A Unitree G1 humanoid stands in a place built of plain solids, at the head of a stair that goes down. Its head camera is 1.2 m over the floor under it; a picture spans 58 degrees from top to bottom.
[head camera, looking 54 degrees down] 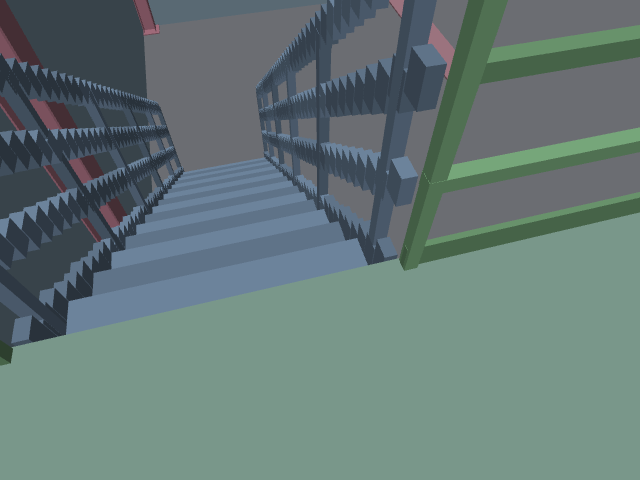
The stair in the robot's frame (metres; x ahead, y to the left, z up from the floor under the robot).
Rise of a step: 0.19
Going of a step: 0.24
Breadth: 1.19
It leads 15 degrees to the left of straight ahead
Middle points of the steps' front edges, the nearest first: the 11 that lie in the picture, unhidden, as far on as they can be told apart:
0.64 0.31 0.00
0.88 0.38 -0.19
1.12 0.44 -0.38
1.35 0.50 -0.57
1.59 0.57 -0.76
1.82 0.63 -0.95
2.06 0.69 -1.14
2.29 0.76 -1.33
2.53 0.82 -1.52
2.76 0.88 -1.71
3.00 0.95 -1.90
